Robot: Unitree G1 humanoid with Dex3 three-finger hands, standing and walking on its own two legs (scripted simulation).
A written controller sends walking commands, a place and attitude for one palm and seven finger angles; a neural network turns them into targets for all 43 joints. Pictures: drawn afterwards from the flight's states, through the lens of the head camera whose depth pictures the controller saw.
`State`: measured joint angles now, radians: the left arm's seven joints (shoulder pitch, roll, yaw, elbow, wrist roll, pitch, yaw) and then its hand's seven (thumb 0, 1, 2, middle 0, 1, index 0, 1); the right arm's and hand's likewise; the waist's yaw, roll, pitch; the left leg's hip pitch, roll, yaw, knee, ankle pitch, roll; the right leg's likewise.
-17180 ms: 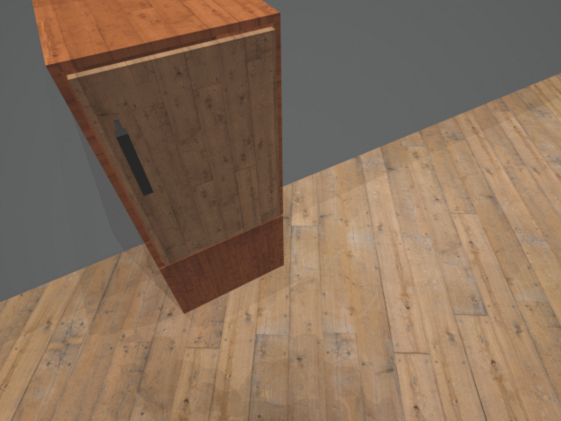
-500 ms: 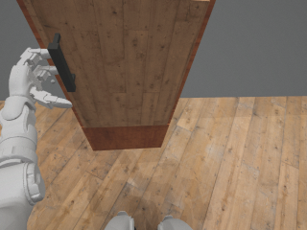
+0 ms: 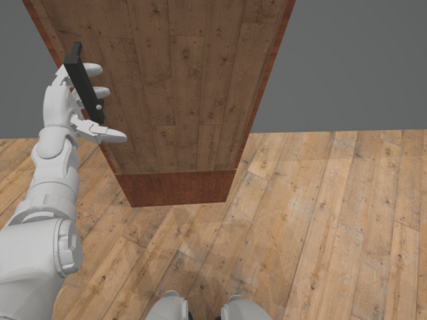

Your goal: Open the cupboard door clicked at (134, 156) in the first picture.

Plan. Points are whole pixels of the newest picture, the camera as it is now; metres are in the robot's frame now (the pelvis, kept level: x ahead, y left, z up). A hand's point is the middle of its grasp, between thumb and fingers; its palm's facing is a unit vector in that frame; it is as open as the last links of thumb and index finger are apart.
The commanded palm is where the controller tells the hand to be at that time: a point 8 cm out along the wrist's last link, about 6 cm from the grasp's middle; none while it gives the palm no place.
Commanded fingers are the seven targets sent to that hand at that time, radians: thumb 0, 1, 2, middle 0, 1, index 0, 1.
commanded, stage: slide the fingers in behind the handle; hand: left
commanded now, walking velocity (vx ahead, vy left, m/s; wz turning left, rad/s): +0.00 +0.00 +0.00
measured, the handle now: (88, 86) +0.54 +0.22 +0.08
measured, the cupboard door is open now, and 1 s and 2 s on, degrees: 0 1 24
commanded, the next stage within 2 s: close the thumb around the handle in 0.56 s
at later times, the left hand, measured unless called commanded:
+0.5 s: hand (100, 110) +0.48 +0.19 +0.08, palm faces +0.08 -1.00 -0.01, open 14.2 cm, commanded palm +0.46 +0.22 +0.08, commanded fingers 0.00 -0.50 0.30 -0.30 -1.20 -0.30 -1.20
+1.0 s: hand (99, 109) +0.48 +0.19 +0.08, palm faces +0.06 -1.00 +0.00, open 10.8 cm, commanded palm +0.46 +0.23 +0.08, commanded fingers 0.00 0.51 0.73 -0.37 -1.31 -0.37 -1.31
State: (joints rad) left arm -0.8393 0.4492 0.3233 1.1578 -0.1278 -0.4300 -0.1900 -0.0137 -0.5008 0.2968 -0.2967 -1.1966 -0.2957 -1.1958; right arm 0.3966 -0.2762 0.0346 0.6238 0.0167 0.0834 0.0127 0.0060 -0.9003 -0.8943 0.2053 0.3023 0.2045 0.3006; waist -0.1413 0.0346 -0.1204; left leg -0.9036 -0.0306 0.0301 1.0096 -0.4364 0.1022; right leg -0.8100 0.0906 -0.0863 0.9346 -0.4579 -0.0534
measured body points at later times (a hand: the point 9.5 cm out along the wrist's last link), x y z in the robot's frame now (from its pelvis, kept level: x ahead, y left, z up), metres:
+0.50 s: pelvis +0.00 -0.01 +0.00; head +0.10 +0.01 +0.44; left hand +0.47 +0.24 +0.08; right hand +0.03 -0.28 -0.11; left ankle +0.02 +0.05 -0.67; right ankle -0.01 -0.09 -0.67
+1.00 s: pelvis +0.00 -0.01 +0.00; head +0.10 +0.02 +0.44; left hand +0.47 +0.24 +0.08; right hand +0.03 -0.27 -0.11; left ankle +0.02 +0.05 -0.67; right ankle -0.01 -0.09 -0.67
